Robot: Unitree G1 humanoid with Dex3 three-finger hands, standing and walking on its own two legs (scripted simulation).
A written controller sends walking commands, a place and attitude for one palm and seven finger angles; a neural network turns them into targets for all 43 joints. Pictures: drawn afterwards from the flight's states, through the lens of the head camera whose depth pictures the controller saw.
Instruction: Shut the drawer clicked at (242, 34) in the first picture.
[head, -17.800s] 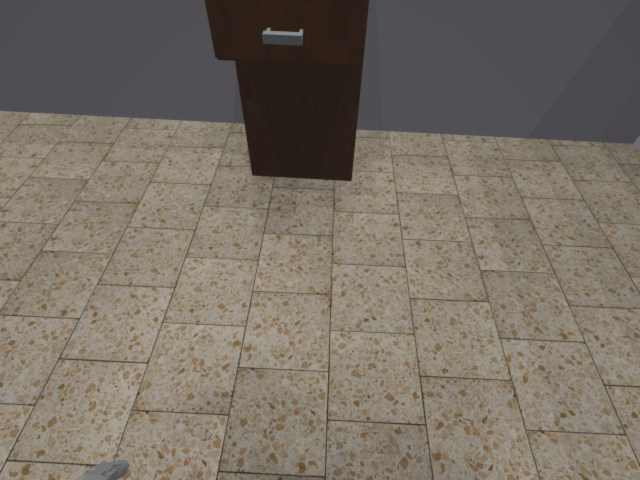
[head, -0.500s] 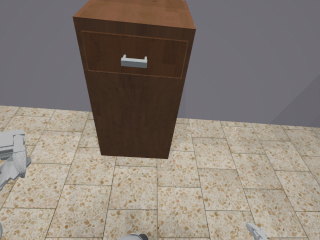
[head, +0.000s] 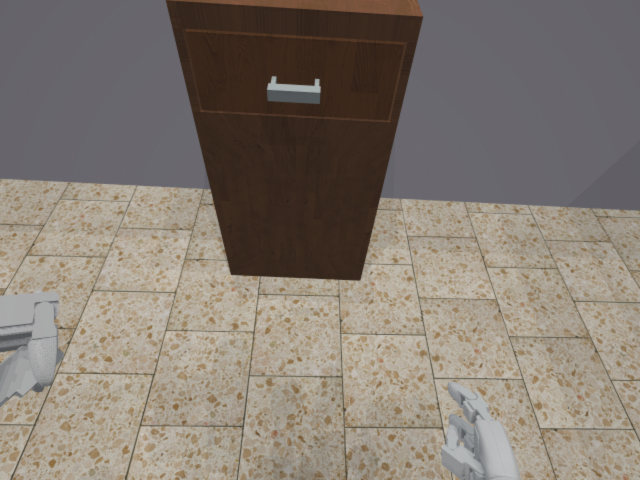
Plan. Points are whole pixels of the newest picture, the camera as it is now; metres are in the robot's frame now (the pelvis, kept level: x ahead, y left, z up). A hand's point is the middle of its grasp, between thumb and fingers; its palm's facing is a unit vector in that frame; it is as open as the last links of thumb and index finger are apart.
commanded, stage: stop stepping back and stand still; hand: left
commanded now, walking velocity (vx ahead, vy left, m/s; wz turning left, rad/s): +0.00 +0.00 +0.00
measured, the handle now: (294, 87) +0.85 +0.10 +0.03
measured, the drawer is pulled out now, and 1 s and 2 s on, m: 0.00 0.00 0.00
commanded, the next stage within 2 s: let the arm hang, fingers relaxed in 0.04 s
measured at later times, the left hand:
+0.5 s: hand out of the picture +0.02 +0.18 -0.18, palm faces +0.06 -0.98 -0.21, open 3.3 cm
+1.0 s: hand out of the picture -0.04 +0.12 -0.18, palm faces +0.08 -0.99 -0.15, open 7.2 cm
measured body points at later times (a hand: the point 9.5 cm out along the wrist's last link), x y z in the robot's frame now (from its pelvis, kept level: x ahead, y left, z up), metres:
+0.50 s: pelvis +0.00 -0.01 -0.01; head +0.02 +0.01 +0.44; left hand +0.02 +0.23 -0.17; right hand +0.05 -0.27 -0.14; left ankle +0.05 +0.08 -0.74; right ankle -0.03 -0.09 -0.74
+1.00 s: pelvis +0.01 -0.02 +0.00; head +0.01 -0.03 +0.45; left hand -0.04 +0.17 -0.16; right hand -0.02 -0.21 -0.17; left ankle +0.06 +0.08 -0.74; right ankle -0.03 -0.09 -0.74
